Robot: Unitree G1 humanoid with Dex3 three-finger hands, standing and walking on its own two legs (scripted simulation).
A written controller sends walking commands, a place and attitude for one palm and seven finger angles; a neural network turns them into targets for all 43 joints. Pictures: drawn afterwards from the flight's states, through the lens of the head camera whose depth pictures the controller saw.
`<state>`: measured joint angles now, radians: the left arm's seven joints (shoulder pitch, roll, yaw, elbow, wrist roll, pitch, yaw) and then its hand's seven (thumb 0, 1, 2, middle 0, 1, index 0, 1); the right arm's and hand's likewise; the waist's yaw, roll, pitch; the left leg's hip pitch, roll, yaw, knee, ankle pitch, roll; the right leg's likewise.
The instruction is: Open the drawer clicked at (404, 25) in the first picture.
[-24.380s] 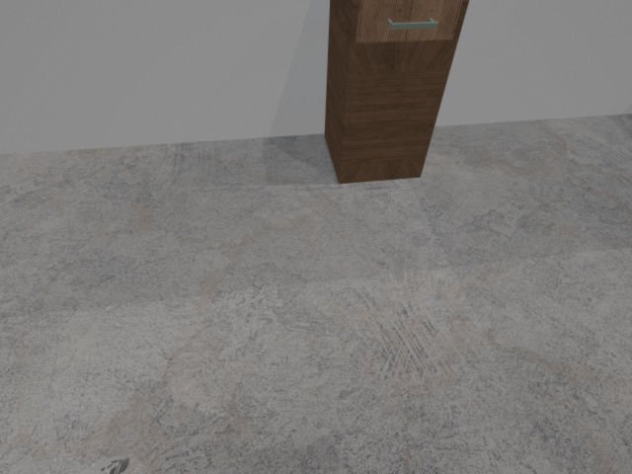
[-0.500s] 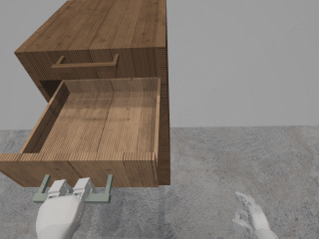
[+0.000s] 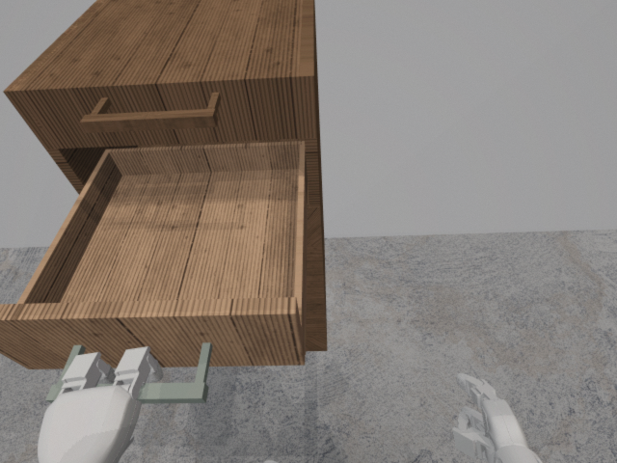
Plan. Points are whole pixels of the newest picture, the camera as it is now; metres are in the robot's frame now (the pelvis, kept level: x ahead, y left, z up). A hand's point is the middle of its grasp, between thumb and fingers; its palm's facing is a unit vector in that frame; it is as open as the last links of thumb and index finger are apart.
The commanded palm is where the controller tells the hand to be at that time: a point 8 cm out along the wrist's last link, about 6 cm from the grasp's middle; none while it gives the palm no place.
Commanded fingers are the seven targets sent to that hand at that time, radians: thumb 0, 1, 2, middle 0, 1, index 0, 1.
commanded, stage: open the thumb to release the handle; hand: left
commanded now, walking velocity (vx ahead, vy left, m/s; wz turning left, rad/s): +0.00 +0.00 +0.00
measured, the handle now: (134, 374) +0.21 +0.23 +0.04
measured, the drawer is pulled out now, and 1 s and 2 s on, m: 0.30 0.30 0.30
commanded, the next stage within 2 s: lift the hand off the handle in 0.38 s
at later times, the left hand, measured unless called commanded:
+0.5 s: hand (119, 437) +0.14 +0.23 +0.02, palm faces +0.04 -0.12 -0.99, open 13.3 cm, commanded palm +0.11 +0.22 +0.07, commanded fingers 0.00 -0.50 0.30 -0.30 -1.20 -0.30 -1.20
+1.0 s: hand (133, 411) +0.17 +0.22 +0.04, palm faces +0.06 -0.12 -0.99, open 13.6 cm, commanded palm +0.14 +0.22 +0.10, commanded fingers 0.00 -0.50 0.30 -0.30 -1.20 -0.30 -1.20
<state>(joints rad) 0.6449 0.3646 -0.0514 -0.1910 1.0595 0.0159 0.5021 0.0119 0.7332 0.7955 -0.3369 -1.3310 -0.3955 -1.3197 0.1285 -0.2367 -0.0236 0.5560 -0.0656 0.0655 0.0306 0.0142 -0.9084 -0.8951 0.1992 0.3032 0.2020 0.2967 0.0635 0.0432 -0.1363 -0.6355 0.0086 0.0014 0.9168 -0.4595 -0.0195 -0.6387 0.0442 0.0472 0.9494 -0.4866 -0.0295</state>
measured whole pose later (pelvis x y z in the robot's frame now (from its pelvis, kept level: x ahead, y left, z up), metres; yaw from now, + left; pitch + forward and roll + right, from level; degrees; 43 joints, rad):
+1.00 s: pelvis -0.01 +0.00 +0.01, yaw +1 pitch +6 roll +0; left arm 0.50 0.34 -0.16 -0.19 1.03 0.11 0.40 0.00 -0.49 0.30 -0.32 -1.20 -0.36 -1.23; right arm 0.13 -0.22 0.00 0.58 -0.04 0.06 -0.02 0.02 -0.91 -0.89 0.20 0.30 0.20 0.30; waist 0.07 0.07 -0.11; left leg -0.54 0.00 -0.03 0.84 -0.41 -0.01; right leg -0.52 0.03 0.02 0.86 -0.44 -0.02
